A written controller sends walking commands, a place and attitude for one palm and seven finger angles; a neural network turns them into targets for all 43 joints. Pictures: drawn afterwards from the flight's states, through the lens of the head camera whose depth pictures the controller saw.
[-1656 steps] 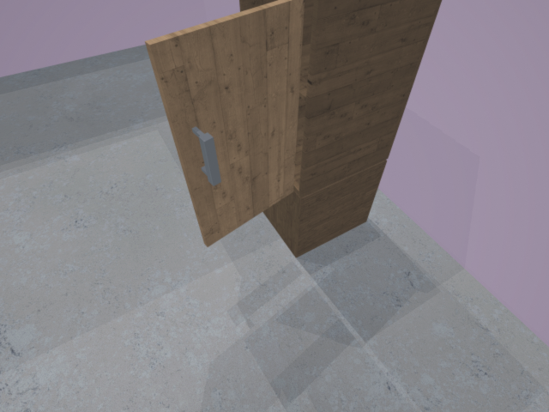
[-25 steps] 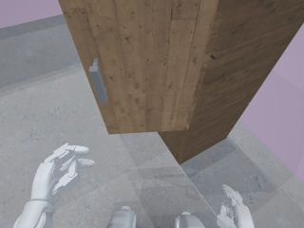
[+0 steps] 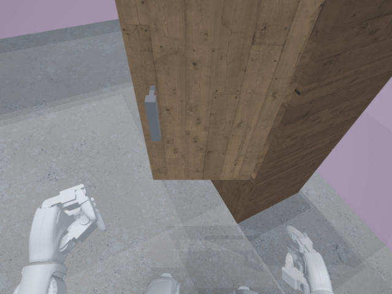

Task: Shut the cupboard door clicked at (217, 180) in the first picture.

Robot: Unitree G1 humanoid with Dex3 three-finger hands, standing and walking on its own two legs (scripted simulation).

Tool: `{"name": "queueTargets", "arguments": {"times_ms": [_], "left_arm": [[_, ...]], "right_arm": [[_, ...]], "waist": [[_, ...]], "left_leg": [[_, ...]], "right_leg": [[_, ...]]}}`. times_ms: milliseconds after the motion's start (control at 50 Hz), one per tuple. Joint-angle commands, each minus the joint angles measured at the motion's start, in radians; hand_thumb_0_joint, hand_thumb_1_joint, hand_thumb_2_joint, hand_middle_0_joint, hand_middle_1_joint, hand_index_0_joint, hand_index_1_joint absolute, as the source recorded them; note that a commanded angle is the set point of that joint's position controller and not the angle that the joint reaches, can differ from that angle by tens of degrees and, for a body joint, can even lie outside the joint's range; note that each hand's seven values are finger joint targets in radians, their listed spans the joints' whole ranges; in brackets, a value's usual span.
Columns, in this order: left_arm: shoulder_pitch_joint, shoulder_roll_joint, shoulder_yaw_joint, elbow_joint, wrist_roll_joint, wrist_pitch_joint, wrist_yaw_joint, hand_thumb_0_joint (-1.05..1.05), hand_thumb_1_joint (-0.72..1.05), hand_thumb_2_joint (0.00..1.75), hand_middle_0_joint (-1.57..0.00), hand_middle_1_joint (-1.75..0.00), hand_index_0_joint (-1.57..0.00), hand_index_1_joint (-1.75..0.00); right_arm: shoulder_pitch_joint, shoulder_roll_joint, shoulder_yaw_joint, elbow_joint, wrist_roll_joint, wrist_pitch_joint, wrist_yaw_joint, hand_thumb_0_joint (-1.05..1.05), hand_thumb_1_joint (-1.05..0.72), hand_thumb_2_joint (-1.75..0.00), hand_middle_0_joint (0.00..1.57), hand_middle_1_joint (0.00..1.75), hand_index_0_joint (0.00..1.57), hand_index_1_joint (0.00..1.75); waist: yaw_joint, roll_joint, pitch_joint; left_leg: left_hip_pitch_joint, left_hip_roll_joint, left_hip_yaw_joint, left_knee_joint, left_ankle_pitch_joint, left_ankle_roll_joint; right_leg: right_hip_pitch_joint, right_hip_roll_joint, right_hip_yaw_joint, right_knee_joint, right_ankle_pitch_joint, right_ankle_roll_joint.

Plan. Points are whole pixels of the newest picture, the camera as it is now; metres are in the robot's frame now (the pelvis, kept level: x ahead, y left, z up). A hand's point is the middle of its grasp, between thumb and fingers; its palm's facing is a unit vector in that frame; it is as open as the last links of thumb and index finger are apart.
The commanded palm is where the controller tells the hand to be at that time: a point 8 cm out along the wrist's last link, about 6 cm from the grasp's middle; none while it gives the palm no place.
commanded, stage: raise the hand and make a fist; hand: left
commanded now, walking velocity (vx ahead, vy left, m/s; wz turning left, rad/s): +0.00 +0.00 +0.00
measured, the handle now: (154, 114) +0.48 +0.15 +0.08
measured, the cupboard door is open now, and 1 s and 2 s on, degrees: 65 65 65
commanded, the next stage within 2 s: bring the fist close to the handle in 0.64 s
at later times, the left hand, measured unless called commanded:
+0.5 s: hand (121, 219) +0.23 +0.16 +0.07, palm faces +0.06 -1.00 -0.02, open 3.1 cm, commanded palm +0.21 +0.21 +0.08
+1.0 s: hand (132, 198) +0.27 +0.14 +0.09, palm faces +0.06 -1.00 -0.02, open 3.1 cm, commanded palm +0.25 +0.19 +0.08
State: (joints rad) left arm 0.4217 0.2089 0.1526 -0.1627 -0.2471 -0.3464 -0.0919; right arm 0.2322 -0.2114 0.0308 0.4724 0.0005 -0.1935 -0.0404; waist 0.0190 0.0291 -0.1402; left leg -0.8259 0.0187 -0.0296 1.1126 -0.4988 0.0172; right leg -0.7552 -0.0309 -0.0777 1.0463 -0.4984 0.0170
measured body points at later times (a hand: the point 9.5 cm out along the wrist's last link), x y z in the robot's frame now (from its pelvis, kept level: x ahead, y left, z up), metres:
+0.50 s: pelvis +0.01 -0.02 +0.01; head +0.05 -0.03 +0.46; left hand +0.22 +0.21 +0.07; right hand +0.17 -0.26 -0.07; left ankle +0.03 +0.10 -0.66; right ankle +0.01 -0.14 -0.66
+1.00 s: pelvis +0.00 -0.03 +0.00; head +0.05 -0.04 +0.45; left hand +0.26 +0.20 +0.09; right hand +0.18 -0.26 -0.08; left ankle +0.03 +0.10 -0.66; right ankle +0.01 -0.14 -0.66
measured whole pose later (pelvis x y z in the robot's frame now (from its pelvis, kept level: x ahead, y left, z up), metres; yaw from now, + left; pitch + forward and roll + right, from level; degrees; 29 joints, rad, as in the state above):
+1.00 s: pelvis +0.00 -0.03 +0.00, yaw +0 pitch +11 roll -1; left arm 0.18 0.19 0.11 0.03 -0.25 -0.33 -0.14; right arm 0.24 -0.24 0.02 0.55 0.02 -0.18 -0.05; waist 0.02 0.04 -0.11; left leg -0.79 0.03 -0.04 1.08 -0.48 -0.02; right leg -0.74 -0.02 -0.09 1.06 -0.51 -0.02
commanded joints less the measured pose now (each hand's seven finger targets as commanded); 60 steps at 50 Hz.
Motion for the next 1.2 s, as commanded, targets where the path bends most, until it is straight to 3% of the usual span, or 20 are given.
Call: {"name": "queueTargets", "arguments": {"times_ms": [0,60,80,160,220,280,360,460,540,620,660,720,760,840,940,1020,1060,1100,1160,1180], "left_arm": [[-0.077,0.073,-0.025,-0.111,0.008,0.003,-0.068,0.0,0.9,0.9,-1.3,-1.5,-1.3,-1.5],[-0.134,0.157,0.056,-0.181,-0.004,0.007,-0.071,0.0,0.9,0.9,-1.3,-1.5,-1.3,-1.5],[-0.148,0.157,0.071,-0.214,-0.011,-0.001,-0.065,0.0,0.9,0.9,-1.3,-1.5,-1.3,-1.5],[-0.131,0.165,0.12,-0.248,-0.034,-0.048,-0.022,0.0,0.9,0.9,-1.3,-1.5,-1.3,-1.5],[-0.114,0.101,0.057,-0.185,-0.03,-0.047,-0.028,0.0,0.9,0.9,-1.3,-1.5,-1.3,-1.5],[-0.059,0.061,0.0,-0.08,-0.025,0.003,-0.069,0.0,0.9,0.9,-1.3,-1.5,-1.3,-1.5],[-0.082,0.121,0.052,-0.079,-0.035,0.036,-0.096,0.0,0.9,0.9,-1.3,-1.5,-1.3,-1.5],[-0.169,0.175,0.134,-0.184,-0.042,-0.064,-0.036,0.0,0.9,0.9,-1.3,-1.5,-1.3,-1.5],[-0.144,0.103,0.061,-0.136,-0.029,-0.107,-0.031,0.0,0.9,0.9,-1.3,-1.5,-1.3,-1.5],[-0.086,0.088,0.008,-0.07,-0.026,-0.045,-0.084,0.0,0.9,0.9,-1.3,-1.5,-1.3,-1.5],[-0.081,0.119,0.036,-0.056,-0.033,-0.005,-0.099,0.0,0.9,0.9,-1.3,-1.5,-1.3,-1.5],[-0.131,0.136,0.073,-0.111,-0.043,-0.005,-0.089,0.0,0.9,0.9,-1.3,-1.5,-1.3,-1.5],[-0.255,0.151,0.09,-0.146,-0.044,-0.036,-0.055,0.0,0.9,0.9,-1.3,-1.5,-1.3,-1.5],[-0.335,0.091,0.042,-0.086,-0.026,-0.094,-0.027,0.0,0.9,0.9,-1.3,-1.5,-1.3,-1.5],[-0.378,0.065,-0.045,0.011,0.006,-0.027,-0.064,0.0,0.9,0.9,-1.3,-1.5,-1.3,-1.5],[-0.46,0.08,-0.024,0.032,0.014,0.045,-0.036,0.0,0.9,0.9,-1.3,-1.5,-1.3,-1.5],[-0.512,0.12,0.041,0.047,0.013,0.048,0.009,0.0,0.9,0.9,-1.3,-1.5,-1.3,-1.5],[-0.579,0.087,0.034,0.066,0.021,0.025,0.05,0.0,0.9,0.9,-1.3,-1.5,-1.3,-1.5],[-0.633,0.099,0.042,0.114,0.046,-0.01,0.088,0.0,0.9,0.9,-1.3,-1.5,-1.3,-1.5],[-0.642,0.065,0.005,0.128,0.061,-0.019,0.089,0.0,0.9,0.9,-1.3,-1.5,-1.3,-1.5]], "right_arm": [[0.001,-0.166,-0.06,-0.143,0.014,-0.036,-0.02,0.0,-0.9,-0.9,0.2,0.3,0.2,0.3],[-0.004,-0.161,-0.053,-0.152,0.014,-0.036,-0.03,0.0,-0.9,-0.9,0.2,0.3,0.2,0.3],[-0.007,-0.153,-0.051,-0.154,0.012,-0.037,-0.03,0.0,-0.9,-0.9,0.2,0.3,0.2,0.3],[-0.011,-0.136,-0.045,-0.139,0.008,-0.041,-0.024,0.0,-0.9,-0.9,0.2,0.3,0.2,0.3],[-0.01,-0.14,-0.047,-0.123,0.009,-0.043,-0.014,0.0,-0.9,-0.9,0.2,0.3,0.2,0.3],[-0.001,-0.154,-0.054,-0.124,0.02,-0.038,-0.011,0.0,-0.9,-0.9,0.2,0.3,0.2,0.3],[-0.002,-0.162,-0.061,-0.134,0.024,-0.032,-0.023,0.0,-0.9,-0.9,0.2,0.3,0.2,0.3],[-0.017,-0.14,-0.059,-0.122,0.013,-0.039,-0.024,0.0,-0.9,-0.9,0.2,0.3,0.2,0.3],[-0.022,-0.136,-0.061,-0.102,0.014,-0.046,-0.012,0.0,-0.9,-0.9,0.2,0.3,0.2,0.3],[-0.01,-0.151,-0.065,-0.113,0.026,-0.04,-0.014,0.0,-0.9,-0.9,0.2,0.3,0.2,0.3],[-0.009,-0.154,-0.065,-0.12,0.03,-0.032,-0.021,0.0,-0.9,-0.9,0.2,0.3,0.2,0.3],[-0.023,-0.144,-0.061,-0.132,0.03,-0.03,-0.026,0.0,-0.9,-0.9,0.2,0.3,0.2,0.3],[-0.025,-0.14,-0.056,-0.118,0.022,-0.034,-0.032,0.0,-0.9,-0.9,0.2,0.3,0.2,0.3],[-0.026,-0.135,-0.057,-0.081,0.017,-0.05,-0.024,0.0,-0.9,-0.9,0.2,0.3,0.2,0.3],[-0.012,-0.151,-0.059,-0.071,0.029,-0.047,-0.021,0.0,-0.9,-0.9,0.2,0.3,0.2,0.3],[-0.011,-0.151,-0.056,-0.082,0.032,-0.028,-0.024,0.0,-0.9,-0.9,0.2,0.3,0.2,0.3],[-0.016,-0.15,-0.053,-0.076,0.025,-0.019,-0.026,0.0,-0.9,-0.9,0.2,0.3,0.2,0.3],[-0.028,-0.136,-0.052,-0.069,0.023,-0.012,-0.021,0.0,-0.9,-0.9,0.2,0.3,0.2,0.3],[-0.022,-0.14,-0.052,-0.05,0.015,-0.006,-0.012,0.0,-0.9,-0.9,0.2,0.3,0.2,0.3],[-0.022,-0.136,-0.054,-0.045,0.013,-0.004,-0.007,0.0,-0.9,-0.9,0.2,0.3,0.2,0.3]], "waist": [[-0.038,0.0,-0.078],[-0.01,0.067,-0.142],[-0.001,0.067,-0.193],[0.019,0.082,-0.214],[-0.008,0.064,-0.167],[-0.018,0.006,-0.101],[0.0,-0.041,-0.119],[0.022,-0.003,-0.185],[-0.002,0.027,-0.163],[-0.013,-0.028,-0.122],[-0.005,-0.058,-0.112],[0.005,-0.048,-0.134],[-0.006,-0.049,-0.139],[-0.026,-0.024,-0.155],[-0.029,0.017,-0.163],[-0.021,-0.019,-0.188],[-0.007,-0.041,-0.199],[-0.014,-0.052,-0.204],[-0.01,-0.014,-0.214],[-0.018,0.0,-0.231]], "left_leg": [[0.146,-0.011,-0.049,-0.249,0.106,-0.012],[0.183,-0.019,-0.044,-0.256,0.143,-0.01],[0.207,-0.022,-0.038,-0.252,0.186,-0.009],[0.226,-0.024,-0.028,-0.24,0.269,-0.015],[0.217,-0.022,-0.02,-0.235,0.27,-0.015],[0.172,-0.023,-0.015,-0.243,0.231,-0.01],[0.151,-0.032,-0.003,-0.239,0.225,-0.002],[0.156,-0.035,0.007,-0.212,0.261,-0.003],[0.152,-0.033,0.017,-0.197,0.23,-0.003],[0.121,-0.035,0.021,-0.2,0.192,0.002],[0.105,-0.037,0.019,-0.201,0.181,0.005],[0.114,-0.037,0.021,-0.2,0.195,0.002],[0.109,-0.035,0.016,-0.185,0.196,0.004],[0.119,-0.031,0.012,-0.17,0.192,0.003],[0.15,-0.028,0.007,-0.208,0.187,0.005],[0.174,-0.028,0.007,-0.232,0.21,0.007],[0.168,-0.028,0.005,-0.237,0.214,0.004],[0.18,-0.028,0.01,-0.241,0.212,0.002],[0.185,-0.026,0.012,-0.242,0.241,0.0],[0.204,-0.023,0.016,-0.238,0.254,0.0]], "right_leg": [[0.042,0.057,-0.018,-0.15,0.113,-0.042],[0.094,0.059,-0.007,-0.151,0.142,-0.05],[0.124,0.057,-0.006,-0.15,0.176,-0.051],[0.156,0.064,-0.005,-0.141,0.245,-0.055],[0.136,0.06,-0.007,-0.149,0.261,-0.048],[0.134,0.055,-0.001,-0.177,0.235,-0.042],[0.186,0.046,0.029,-0.203,0.229,-0.038],[0.214,0.041,0.054,-0.175,0.265,-0.041],[0.16,0.04,0.059,-0.172,0.238,-0.037],[0.173,0.028,0.093,-0.22,0.183,-0.028],[0.192,0.025,0.109,-0.242,0.152,-0.026],[0.211,0.019,0.118,-0.24,0.168,-0.023],[0.196,0.025,0.112,-0.223,0.171,-0.025],[0.142,0.03,0.091,-0.184,0.185,-0.029],[0.141,0.034,0.071,-0.191,0.191,-0.035],[0.176,0.032,0.06,-0.204,0.224,-0.031],[0.194,0.035,0.057,-0.201,0.222,-0.032],[0.186,0.034,0.051,-0.196,0.221,-0.029],[0.185,0.036,0.046,-0.178,0.256,-0.037],[0.174,0.034,0.044,-0.172,0.276,-0.036]]}}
